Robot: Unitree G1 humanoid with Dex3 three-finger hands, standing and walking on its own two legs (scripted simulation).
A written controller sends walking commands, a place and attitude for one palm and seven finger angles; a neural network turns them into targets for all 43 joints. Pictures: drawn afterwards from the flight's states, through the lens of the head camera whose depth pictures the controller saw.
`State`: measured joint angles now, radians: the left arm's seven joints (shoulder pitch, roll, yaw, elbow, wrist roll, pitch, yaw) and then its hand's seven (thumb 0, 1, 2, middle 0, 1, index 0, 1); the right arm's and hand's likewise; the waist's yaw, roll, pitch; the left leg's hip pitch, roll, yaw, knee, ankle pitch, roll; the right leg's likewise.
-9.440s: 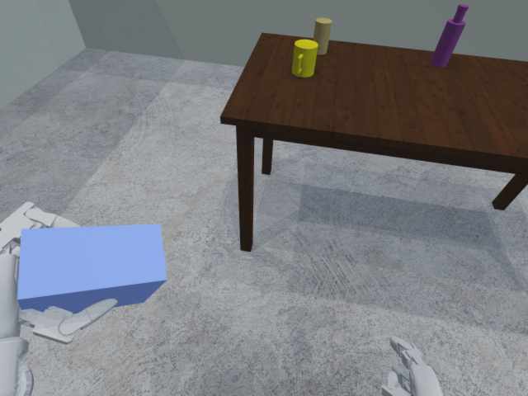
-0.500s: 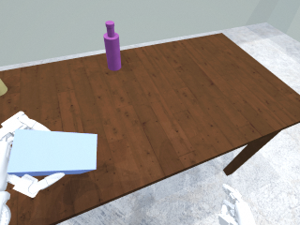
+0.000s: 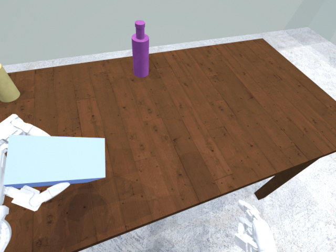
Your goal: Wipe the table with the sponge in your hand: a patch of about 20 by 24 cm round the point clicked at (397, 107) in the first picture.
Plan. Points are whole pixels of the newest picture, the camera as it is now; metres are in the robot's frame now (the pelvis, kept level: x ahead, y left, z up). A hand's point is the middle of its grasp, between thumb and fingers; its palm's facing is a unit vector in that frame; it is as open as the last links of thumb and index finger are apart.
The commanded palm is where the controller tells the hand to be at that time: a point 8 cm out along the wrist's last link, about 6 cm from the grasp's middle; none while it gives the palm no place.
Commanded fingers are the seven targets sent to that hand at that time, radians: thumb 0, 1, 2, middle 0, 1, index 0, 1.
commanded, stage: look again from close up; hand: left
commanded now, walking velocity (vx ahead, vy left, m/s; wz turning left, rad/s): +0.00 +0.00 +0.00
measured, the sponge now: (70, 163) +0.24 +0.21 +0.13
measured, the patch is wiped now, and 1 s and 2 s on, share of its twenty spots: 0.00 0.00 0.00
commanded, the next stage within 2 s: shuffle to correct the standing spot in 0.26 s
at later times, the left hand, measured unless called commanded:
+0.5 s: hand (50, 164) +0.22 +0.23 +0.16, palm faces +0.36 -0.85 -0.38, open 10.5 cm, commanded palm +0.16 +0.26 +0.17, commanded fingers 0.00 0.10 1.30 -1.20 -1.60 -1.20 -1.60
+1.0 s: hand (84, 178) +0.20 +0.16 +0.16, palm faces +0.27 -0.84 -0.47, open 10.5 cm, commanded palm +0.14 +0.20 +0.17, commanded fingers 0.00 0.10 1.30 -1.20 -1.60 -1.20 -1.60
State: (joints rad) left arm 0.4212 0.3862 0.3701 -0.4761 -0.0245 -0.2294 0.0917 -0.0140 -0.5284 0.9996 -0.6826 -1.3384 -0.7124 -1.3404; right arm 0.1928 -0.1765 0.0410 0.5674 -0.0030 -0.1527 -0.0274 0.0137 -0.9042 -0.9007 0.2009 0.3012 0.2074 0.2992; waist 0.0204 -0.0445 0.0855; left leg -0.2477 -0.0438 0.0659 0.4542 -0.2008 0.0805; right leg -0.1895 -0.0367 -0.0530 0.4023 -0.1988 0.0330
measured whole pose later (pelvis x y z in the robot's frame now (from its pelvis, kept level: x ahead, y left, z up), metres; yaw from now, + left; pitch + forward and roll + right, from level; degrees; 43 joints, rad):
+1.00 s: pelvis -0.02 -0.07 -0.01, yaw -1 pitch +2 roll -2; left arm 0.49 0.42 0.42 -0.58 -0.08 -0.25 0.05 -0.01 -0.53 1.00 -0.68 -1.34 -0.71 -1.34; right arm 0.18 -0.20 -0.01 0.53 -0.01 -0.15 -0.06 0.01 -0.91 -0.90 0.20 0.30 0.20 0.30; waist 0.02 -0.01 0.11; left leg -0.37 0.07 0.03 0.54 -0.20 -0.02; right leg -0.30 0.08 -0.08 0.45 -0.18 -0.07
